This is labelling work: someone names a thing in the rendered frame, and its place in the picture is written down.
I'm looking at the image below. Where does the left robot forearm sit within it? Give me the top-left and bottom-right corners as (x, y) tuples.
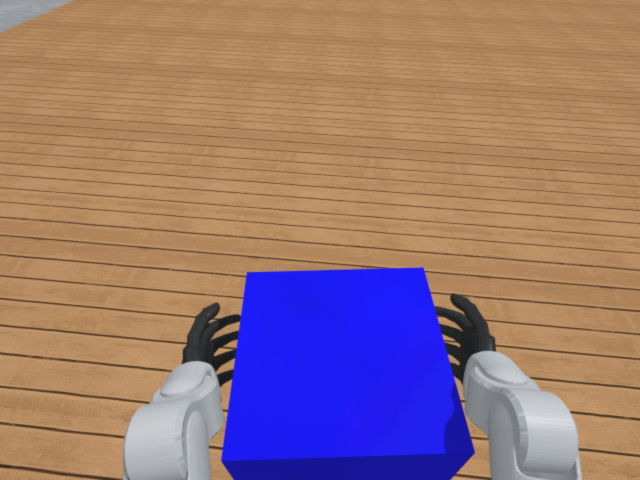
(123, 361), (225, 480)

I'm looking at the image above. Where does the right robot hand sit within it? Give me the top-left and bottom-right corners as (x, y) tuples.
(434, 293), (496, 385)

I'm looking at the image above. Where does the left robot hand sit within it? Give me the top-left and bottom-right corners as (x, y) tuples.
(182, 303), (241, 387)

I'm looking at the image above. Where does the carton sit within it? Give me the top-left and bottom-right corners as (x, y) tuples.
(221, 268), (475, 480)

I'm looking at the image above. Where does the right robot forearm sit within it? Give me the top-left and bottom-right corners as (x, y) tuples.
(463, 351), (582, 480)

